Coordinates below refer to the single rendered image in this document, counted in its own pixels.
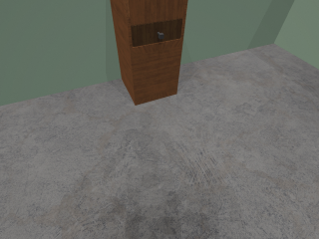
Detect handle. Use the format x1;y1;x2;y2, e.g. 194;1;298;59
158;32;164;40

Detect cabinet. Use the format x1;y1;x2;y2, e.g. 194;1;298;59
110;0;188;106

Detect drawer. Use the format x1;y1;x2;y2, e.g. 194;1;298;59
131;18;183;47

